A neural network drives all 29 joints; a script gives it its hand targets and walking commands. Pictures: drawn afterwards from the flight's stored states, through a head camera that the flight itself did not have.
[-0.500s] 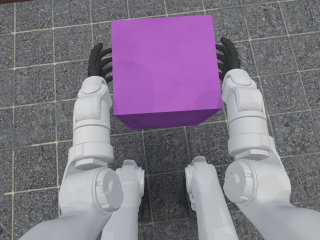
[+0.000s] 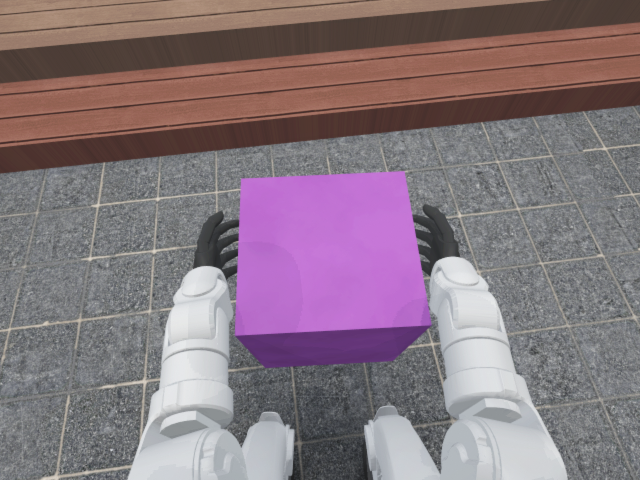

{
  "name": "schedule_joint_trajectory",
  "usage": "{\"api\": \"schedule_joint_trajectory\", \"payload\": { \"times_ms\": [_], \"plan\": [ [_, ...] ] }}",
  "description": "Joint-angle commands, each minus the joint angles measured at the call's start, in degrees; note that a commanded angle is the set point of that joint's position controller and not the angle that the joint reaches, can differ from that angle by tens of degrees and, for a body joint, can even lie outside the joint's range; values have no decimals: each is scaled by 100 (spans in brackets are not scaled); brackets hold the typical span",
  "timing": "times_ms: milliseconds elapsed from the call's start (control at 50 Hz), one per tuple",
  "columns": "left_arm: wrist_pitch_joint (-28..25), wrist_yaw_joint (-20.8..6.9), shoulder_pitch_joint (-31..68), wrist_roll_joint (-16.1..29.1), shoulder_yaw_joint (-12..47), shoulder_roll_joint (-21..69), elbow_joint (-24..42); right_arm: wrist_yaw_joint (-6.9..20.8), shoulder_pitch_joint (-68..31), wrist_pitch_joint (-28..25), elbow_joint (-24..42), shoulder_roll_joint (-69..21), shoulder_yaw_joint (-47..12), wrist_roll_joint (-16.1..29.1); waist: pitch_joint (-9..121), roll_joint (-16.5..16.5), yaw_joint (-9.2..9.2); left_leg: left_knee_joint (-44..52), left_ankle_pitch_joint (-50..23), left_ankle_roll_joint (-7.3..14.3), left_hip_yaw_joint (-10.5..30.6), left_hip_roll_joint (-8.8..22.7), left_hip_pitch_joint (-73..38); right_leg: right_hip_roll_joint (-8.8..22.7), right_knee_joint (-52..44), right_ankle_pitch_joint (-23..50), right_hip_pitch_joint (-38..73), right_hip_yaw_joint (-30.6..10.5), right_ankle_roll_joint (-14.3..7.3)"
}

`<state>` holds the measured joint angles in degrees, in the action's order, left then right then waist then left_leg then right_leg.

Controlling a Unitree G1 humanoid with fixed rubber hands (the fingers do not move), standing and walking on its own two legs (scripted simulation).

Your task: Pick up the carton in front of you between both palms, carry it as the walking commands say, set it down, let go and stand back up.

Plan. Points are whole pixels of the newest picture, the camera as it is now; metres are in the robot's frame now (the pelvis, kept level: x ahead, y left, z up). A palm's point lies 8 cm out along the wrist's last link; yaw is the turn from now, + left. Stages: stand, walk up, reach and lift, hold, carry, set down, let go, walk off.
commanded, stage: reach and lift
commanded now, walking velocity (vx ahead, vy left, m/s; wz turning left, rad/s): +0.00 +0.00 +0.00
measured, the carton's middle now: (326, 281) +0.40 +0.00 -0.09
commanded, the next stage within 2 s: hold in 1.50 s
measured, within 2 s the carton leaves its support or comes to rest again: neither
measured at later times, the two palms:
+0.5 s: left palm (162, 255) +0.34 +0.15 +0.12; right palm (492, 246) +0.34 -0.15 +0.12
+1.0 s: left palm (154, 252) +0.34 +0.15 +0.14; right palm (503, 243) +0.33 -0.15 +0.14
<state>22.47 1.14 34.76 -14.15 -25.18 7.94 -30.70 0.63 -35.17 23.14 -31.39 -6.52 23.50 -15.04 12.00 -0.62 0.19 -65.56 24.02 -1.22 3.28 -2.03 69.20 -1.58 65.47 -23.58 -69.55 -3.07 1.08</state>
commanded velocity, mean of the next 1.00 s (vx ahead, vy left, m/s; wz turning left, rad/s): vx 0.00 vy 0.00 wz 0.00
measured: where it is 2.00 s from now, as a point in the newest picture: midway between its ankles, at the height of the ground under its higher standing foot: outside the picture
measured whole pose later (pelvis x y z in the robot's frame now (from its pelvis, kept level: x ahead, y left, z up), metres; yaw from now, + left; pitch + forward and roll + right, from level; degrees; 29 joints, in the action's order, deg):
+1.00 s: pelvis +0.03 +0.00 +0.11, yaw +0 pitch -5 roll +0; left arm 35.0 -1.6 19.6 -18.0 -18.3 10.0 -20.3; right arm 2.3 -19.0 35.6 -19.7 -9.8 17.5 -17.9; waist -2.6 -0.2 0.2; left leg -24.2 11.7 -0.5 3.6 -0.7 7.8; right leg -0.6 23.9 -11.2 -8.0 -3.4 0.7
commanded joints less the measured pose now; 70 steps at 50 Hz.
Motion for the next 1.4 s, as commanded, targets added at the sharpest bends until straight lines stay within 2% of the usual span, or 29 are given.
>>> {"api": "schedule_joint_trajectory", "payload": {
  "times_ms": [0,220,400,440,540,620,780,1180,1380],
  "plan": [
    [16,-1430,2829,836,3426,5991,-442,1364,-2841,-47,-305,-5986,-3330,885,3330,46,17,1221,-1281,79,-153,-645,-2426,-650,-1180,1338,2799,112,-121],
    [191,-1437,1568,835,3754,5895,-85,1338,-1574,113,103,-5892,-3657,900,2194,63,31,2632,-2010,115,53,-510,-4183,-519,-2575,2079,4495,-26,-115],
    [647,-1446,734,963,4121,5755,526,1302,-821,579,854,-5689,-4035,1062,1112,9,14,3759,-2400,105,114,-398,-5585,-414,-3730,2408,5806,-53,-72],
    [797,-1453,607,1028,4193,5722,667,1305,-675,736,972,-5730,-4086,1134,858,39,17,3995,-2363,101,112,-361,-5835,-397,-3967,2364,6028,-53,-74],
    [1107,-1482,517,858,3779,5454,598,1313,-550,1046,831,-5496,-3650,922,-132,36,26,4431,-1663,136,92,-318,-5933,-359,-4397,1704,6155,-55,-121],
    [1138,-1542,931,737,3499,5433,508,1371,-966,1068,730,-5470,-3386,804,-408,31,4,4489,-1124,173,44,-286,-5894,-330,-4449,1172,6122,-25,-159],
    [1127,-1584,1383,764,3607,5546,603,1405,-1407,1040,847,-5572,-3491,830,-63,43,7,4476,-1162,166,15,-294,-6124,-346,-4413,1210,6350,8,-151],
    [1350,-1486,464,922,3901,5287,1364,1282,-470,1287,1583,-5387,-3770,1013,53,62,-3,4693,-2454,103,59,-364,-6739,-394,-4678,2461,6938,-68,-61],
    [1493,-1436,234,1016,4033,5200,1714,1237,-247,1434,1942,-5279,-3911,1114,-27,59,10,4763,-2675,93,94,-370,-6838,-401,-4736,2662,7049,-79,-41]
  ]
}}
